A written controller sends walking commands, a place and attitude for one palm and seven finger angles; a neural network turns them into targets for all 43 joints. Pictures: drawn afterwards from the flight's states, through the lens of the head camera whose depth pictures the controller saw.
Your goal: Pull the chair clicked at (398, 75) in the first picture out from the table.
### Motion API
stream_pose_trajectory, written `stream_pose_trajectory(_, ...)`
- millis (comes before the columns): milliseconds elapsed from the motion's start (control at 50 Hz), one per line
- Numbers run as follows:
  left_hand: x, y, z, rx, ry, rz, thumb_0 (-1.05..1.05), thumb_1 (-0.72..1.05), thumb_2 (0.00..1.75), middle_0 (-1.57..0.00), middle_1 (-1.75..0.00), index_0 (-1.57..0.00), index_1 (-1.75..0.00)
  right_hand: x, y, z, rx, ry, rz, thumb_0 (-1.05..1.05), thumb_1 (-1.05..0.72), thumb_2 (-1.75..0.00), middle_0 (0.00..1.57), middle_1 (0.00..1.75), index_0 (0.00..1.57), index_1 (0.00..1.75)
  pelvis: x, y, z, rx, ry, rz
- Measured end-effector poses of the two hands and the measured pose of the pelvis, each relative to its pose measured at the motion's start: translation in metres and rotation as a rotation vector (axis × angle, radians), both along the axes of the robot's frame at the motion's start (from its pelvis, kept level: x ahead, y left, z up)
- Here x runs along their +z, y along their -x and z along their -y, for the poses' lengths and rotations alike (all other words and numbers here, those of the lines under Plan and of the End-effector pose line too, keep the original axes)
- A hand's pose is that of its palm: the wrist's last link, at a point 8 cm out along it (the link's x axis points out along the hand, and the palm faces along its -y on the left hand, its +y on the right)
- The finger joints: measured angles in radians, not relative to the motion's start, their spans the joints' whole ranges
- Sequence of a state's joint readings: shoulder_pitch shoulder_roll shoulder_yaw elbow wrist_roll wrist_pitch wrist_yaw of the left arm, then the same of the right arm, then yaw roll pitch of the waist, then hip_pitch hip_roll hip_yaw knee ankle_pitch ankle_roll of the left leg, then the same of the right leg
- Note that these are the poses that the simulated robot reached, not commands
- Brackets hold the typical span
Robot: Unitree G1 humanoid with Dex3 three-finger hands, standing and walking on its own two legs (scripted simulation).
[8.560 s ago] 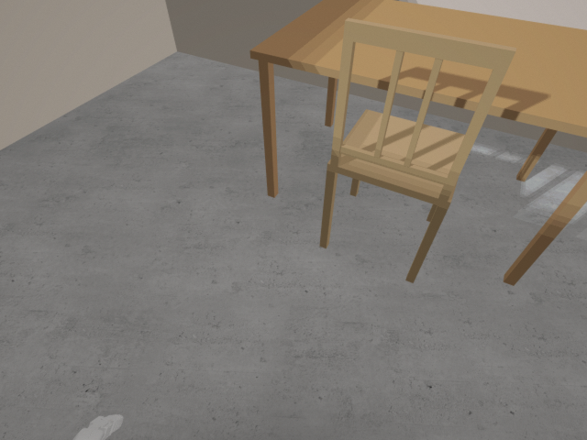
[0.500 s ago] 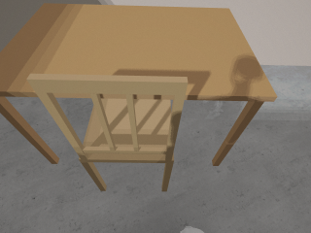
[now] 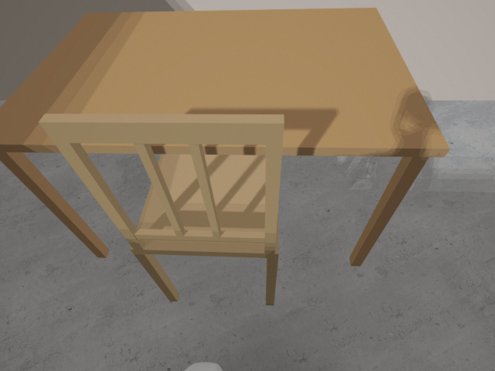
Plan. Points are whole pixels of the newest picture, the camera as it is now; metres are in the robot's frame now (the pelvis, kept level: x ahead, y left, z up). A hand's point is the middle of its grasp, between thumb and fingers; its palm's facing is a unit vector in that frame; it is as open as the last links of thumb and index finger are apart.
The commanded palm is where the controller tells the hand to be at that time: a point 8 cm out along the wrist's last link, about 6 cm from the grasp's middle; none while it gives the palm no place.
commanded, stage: come to a stop and stand still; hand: left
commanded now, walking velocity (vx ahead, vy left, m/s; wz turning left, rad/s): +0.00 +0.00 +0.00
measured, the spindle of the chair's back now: (164, 195) +0.45 +0.22 -0.04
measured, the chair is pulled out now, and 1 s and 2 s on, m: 0.00 0.00 0.00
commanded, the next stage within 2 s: look again from close up in 1.42 s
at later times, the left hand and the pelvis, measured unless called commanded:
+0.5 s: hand out of the picture -0.06 +0.20 -0.16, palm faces +0.04 -0.98 -0.20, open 7.4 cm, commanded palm none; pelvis -0.05 +0.02 +0.01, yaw +1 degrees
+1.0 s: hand out of the picture -0.09 +0.21 -0.19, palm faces +0.08 -0.97 -0.22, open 7.3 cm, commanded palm none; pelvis -0.11 +0.03 -0.01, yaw +1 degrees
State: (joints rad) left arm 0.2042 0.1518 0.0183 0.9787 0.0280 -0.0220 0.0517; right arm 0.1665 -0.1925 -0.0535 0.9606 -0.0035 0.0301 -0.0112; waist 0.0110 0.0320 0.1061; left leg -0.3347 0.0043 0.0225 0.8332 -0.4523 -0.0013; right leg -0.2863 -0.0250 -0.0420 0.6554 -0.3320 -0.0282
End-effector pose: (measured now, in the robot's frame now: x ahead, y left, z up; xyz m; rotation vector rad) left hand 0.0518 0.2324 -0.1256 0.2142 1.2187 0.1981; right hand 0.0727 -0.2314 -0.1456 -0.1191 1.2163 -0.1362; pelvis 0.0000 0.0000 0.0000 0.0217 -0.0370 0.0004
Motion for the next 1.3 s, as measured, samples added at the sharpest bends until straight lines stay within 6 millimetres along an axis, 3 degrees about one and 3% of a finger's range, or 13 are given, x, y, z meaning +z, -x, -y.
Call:
stream_pose_trajectory(80,0.004,0.032,-0.006,0.007,-0.007,-0.026,0.01,0.91,0.9,-0.2,-0.3,-0.2,-0.3,0.012,-0.019,-0.01,0.01,-0.02,0.12,0.01,-0.91,-0.9,0.19,0.3,0.19,0.29,0.003,0.011,-0.004,0.012,-0.001,0.028)
stream_pose_trajectory(160,-0.005,0.054,-0.017,0.037,0.005,-0.044,0.01,0.91,0.9,-0.2,-0.3,-0.2,-0.3,0.014,-0.014,-0.023,0.044,-0.02,0.177,0.01,-0.91,-0.9,0.19,0.3,0.19,0.29,-0.003,0.021,-0.011,0.02,0.016,0.047)
stream_pose_trajectory(300,0.003,0.088,-0.017,0.057,0.023,-0.061,0.01,0.91,0.9,-0.2,-0.3,-0.2,-0.3,0.016,0.031,-0.022,0.055,-0.005,0.067,0.0,-0.93,-0.9,0.2,0.3,0.2,0.3,0.008,0.038,-0.015,0.022,0.015,0.024)
stream_pose_trajectory(400,0.001,0.112,-0.014,0.052,0.053,-0.124,0.01,0.91,0.9,-0.2,-0.3,-0.2,-0.3,0.015,0.077,-0.017,0.023,0.018,-0.029,0.0,-0.92,-0.9,0.2,0.3,0.2,0.3,0.01,0.048,-0.018,0.019,0.016,0.01)
stream_pose_trajectory(520,-0.005,0.117,-0.014,0.036,0.08,-0.139,0.01,0.91,0.9,-0.2,-0.3,-0.2,-0.3,0.014,0.135,-0.02,-0.028,0.031,-0.153,0.01,-0.91,-0.9,0.19,0.3,0.19,0.3,0.01,0.056,-0.023,0.012,0.024,0.014)
stream_pose_trajectory(620,-0.006,0.114,-0.013,0.029,0.091,-0.114,0.01,0.91,0.9,-0.2,-0.3,-0.2,-0.3,0.012,0.166,-0.032,-0.044,0.014,-0.217,0.01,-0.91,-0.9,0.19,0.3,0.19,0.3,0.011,0.064,-0.026,0.014,0.025,0.017)
stream_pose_trajectory(720,-0.007,0.125,-0.01,0.048,0.086,-0.098,0.01,0.91,0.9,-0.2,-0.3,-0.2,-0.3,0.004,0.171,-0.041,-0.03,-0.019,-0.223,0.01,-0.9,-0.9,0.2,0.3,0.19,0.3,0.008,0.075,-0.025,0.025,0.015,0.026)
stream_pose_trajectory(880,-0.016,0.168,-0.005,0.098,0.081,-0.162,0.01,0.91,0.9,-0.2,-0.3,-0.2,-0.3,0.001,0.149,-0.039,-0.037,-0.022,-0.108,0.01,-0.9,-0.9,0.2,0.3,0.2,0.3,0.002,0.094,-0.024,0.039,-0.004,0.017)
stream_pose_trajectory(940,-0.025,0.157,-0.012,0.076,0.082,-0.127,0.01,0.91,0.9,-0.2,-0.3,-0.2,-0.3,0.003,0.159,-0.039,-0.059,0.004,-0.065,0.01,-0.9,-0.9,0.2,0.3,0.2,0.3,-0.003,0.099,-0.029,0.03,0.0,0.005)
stream_pose_trajectory(1000,-0.034,0.148,-0.028,0.067,0.059,-0.079,0.02,0.93,0.9,-0.2,-0.3,-0.2,-0.3,0.0,0.182,-0.045,-0.061,0.026,-0.097,0.0,-0.9,-0.9,0.19,0.3,0.19,0.3,-0.011,0.111,-0.032,0.01,-0.028,0.015)
stream_pose_trajectory(1120,-0.009,0.143,-0.037,0.072,0.043,-0.029,0.02,0.93,0.9,-0.19,-0.3,-0.2,-0.3,-0.001,0.225,-0.071,-0.03,-0.031,-0.21,0.01,-0.91,-0.9,0.19,0.3,0.19,0.29,0.002,0.119,-0.037,0.025,-0.012,0.016)
stream_pose_trajectory(1200,-0.004,0.151,-0.033,0.068,0.033,-0.015,0.01,0.92,0.9,-0.19,-0.3,-0.19,-0.3,-0.007,0.228,-0.08,-0.013,-0.078,-0.239,0.01,-0.9,-0.9,0.2,0.3,0.2,0.3,0.002,0.126,-0.035,0.024,-0.014,-0.011)
stream_pose_trajectory(1300,0.001,0.174,-0.029,0.046,0.041,-0.11,0.01,0.94,0.9,-0.19,-0.3,-0.19,-0.3,0.0,0.222,-0.079,-0.028,-0.083,-0.198,0.01,-0.9,-0.9,0.2,0.3,0.2,0.3,0.01,0.133,-0.036,0.033,0.005,-0.017)
